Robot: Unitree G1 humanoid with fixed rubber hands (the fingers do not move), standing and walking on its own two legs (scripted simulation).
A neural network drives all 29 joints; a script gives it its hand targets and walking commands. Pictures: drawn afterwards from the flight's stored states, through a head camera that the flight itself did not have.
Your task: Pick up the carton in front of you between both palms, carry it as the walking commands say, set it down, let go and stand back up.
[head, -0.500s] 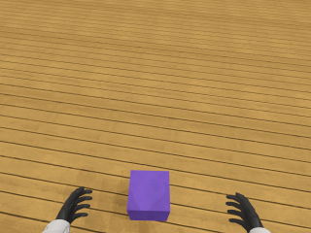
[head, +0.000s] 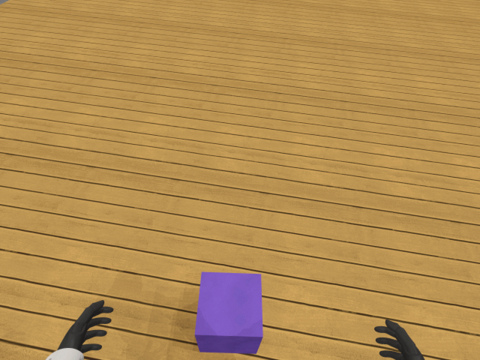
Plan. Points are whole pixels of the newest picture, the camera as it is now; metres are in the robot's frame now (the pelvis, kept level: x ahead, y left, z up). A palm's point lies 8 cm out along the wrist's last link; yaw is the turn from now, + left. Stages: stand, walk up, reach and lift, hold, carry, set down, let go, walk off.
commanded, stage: stand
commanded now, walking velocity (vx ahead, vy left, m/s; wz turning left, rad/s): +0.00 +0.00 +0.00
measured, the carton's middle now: (229, 314) +0.38 +0.03 -0.65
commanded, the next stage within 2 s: none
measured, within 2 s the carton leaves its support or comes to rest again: neither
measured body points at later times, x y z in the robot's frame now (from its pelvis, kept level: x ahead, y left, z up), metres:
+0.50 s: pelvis +0.01 +0.01 +0.00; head +0.01 +0.02 +0.45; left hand +0.14 +0.30 -0.10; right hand +0.14 -0.29 -0.09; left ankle -0.01 +0.12 -0.74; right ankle -0.03 -0.11 -0.74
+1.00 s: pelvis -0.01 +0.01 +0.01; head -0.01 +0.01 +0.46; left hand +0.10 +0.31 -0.11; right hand +0.10 -0.30 -0.10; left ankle -0.01 +0.12 -0.74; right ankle -0.03 -0.11 -0.74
